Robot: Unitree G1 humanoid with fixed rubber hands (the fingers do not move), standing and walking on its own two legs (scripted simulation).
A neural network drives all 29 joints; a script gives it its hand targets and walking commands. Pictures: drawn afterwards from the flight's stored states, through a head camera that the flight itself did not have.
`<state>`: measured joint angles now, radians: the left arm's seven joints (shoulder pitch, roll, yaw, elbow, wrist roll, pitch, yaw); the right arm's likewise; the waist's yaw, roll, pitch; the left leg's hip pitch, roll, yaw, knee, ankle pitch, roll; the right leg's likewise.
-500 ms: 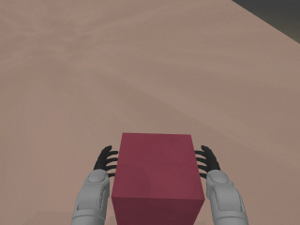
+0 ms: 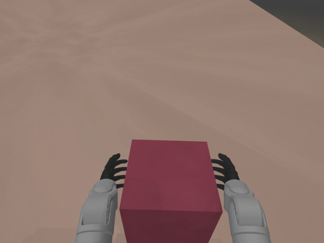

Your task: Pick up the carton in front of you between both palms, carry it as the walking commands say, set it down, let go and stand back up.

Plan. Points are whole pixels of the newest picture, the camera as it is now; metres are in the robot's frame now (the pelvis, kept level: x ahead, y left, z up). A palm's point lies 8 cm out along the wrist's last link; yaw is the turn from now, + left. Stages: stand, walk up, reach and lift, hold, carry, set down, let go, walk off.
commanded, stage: carry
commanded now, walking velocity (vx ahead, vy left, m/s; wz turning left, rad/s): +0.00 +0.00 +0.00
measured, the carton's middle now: (167, 197) +0.29 +0.00 -0.06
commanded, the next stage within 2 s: hold in 0.20 s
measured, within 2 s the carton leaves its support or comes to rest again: neither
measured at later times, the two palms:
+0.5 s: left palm (104, 193) +0.25 +0.15 +0.04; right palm (233, 197) +0.25 -0.15 +0.04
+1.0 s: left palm (102, 196) +0.28 +0.17 -0.02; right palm (214, 193) +0.29 -0.12 -0.03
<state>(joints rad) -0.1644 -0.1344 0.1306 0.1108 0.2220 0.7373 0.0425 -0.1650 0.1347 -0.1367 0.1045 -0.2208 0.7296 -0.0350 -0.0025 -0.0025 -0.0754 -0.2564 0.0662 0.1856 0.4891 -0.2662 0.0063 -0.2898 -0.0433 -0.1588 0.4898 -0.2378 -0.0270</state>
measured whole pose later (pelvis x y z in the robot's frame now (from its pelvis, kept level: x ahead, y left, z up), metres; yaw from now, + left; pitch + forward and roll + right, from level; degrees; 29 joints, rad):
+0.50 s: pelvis -0.02 +0.01 +0.01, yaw -1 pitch -6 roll +0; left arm -0.15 -0.13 0.13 0.13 0.23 0.73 0.03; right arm -0.15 0.13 -0.13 0.13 -0.23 0.72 -0.03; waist -0.01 0.02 0.05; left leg -0.07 0.01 0.02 0.39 -0.21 0.01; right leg -0.10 0.00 -0.05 0.36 -0.16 -0.01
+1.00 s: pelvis -0.11 +0.01 -0.03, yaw +3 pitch +0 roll +0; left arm -0.80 -0.14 0.62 0.73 0.51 0.45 -0.03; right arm -0.82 0.15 -0.64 0.71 -0.54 0.45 0.04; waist -0.02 0.03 0.21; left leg -0.53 -0.05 -0.03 0.78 -0.27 0.03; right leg -0.54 0.05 0.04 0.76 -0.26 -0.02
